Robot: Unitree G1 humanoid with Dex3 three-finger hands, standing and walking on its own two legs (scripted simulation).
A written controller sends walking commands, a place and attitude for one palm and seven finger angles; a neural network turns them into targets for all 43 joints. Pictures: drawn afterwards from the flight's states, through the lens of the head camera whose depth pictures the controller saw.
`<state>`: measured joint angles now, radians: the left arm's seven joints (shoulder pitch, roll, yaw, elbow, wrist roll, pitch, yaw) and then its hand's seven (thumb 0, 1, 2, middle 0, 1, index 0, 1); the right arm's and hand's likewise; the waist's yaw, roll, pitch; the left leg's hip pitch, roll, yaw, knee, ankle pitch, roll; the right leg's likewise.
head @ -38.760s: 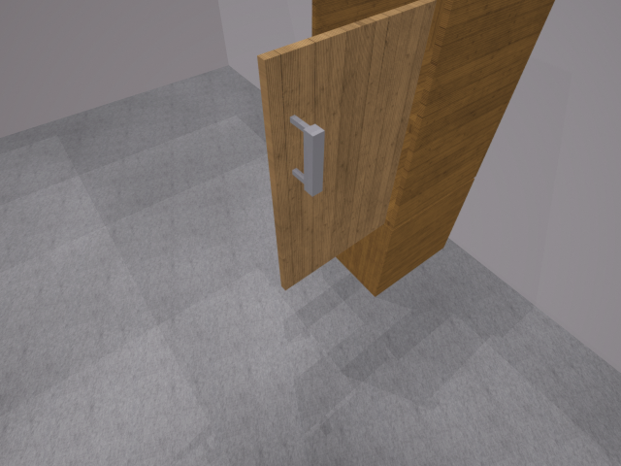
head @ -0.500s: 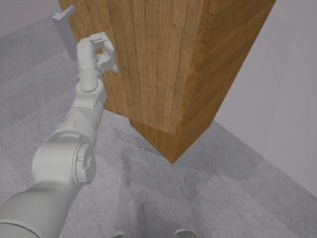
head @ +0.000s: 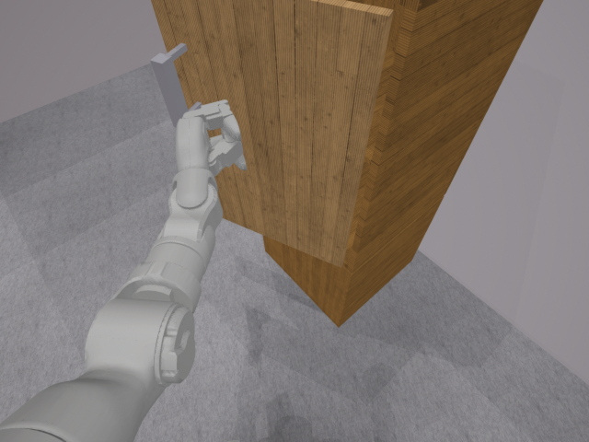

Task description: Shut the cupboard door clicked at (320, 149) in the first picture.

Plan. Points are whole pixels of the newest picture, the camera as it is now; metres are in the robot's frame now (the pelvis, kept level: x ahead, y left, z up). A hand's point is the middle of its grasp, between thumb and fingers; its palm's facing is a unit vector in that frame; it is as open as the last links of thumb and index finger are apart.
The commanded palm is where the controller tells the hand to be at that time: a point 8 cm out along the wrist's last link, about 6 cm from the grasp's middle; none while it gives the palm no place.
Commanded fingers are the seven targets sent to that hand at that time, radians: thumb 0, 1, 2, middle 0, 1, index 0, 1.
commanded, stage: draw the hand back to the body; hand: left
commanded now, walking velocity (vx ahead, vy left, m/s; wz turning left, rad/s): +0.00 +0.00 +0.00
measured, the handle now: (181, 87) +0.66 +0.15 +0.11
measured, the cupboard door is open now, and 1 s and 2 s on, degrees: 23 23 23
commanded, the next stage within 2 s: step back with the hand held close in 1.46 s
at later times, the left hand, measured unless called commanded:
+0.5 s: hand (138, 230) +0.34 +0.15 +0.16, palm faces +0.05 -0.99 -0.15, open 3.1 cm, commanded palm +0.30 +0.21 +0.17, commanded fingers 0.00 0.90 0.90 -0.97 -1.14 -0.97 -1.14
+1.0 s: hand out of the picture +0.22 +0.27 +0.18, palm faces +0.40 -0.84 -0.38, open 5.4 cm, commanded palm +0.17 +0.31 +0.21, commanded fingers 0.00 0.90 0.90 -0.28 -0.39 -0.28 -0.39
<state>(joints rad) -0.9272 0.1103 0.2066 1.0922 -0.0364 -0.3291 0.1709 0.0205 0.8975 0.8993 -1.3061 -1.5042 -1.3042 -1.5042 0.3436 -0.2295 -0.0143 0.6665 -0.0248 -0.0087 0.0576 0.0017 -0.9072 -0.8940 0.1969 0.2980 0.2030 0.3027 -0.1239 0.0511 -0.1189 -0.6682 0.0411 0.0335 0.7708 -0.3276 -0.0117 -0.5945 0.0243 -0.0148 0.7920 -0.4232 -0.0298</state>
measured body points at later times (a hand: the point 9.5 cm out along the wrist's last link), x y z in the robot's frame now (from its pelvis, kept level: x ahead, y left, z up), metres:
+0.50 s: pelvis +0.00 +0.01 +0.03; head -0.02 -0.02 +0.48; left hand +0.33 +0.20 +0.17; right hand +0.17 -0.24 -0.06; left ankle +0.02 +0.13 -0.71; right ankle -0.03 -0.10 -0.71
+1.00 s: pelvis +0.02 +0.02 +0.04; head +0.00 -0.01 +0.49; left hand +0.20 +0.31 +0.20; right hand +0.20 -0.19 -0.06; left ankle +0.02 +0.13 -0.71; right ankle -0.03 -0.10 -0.71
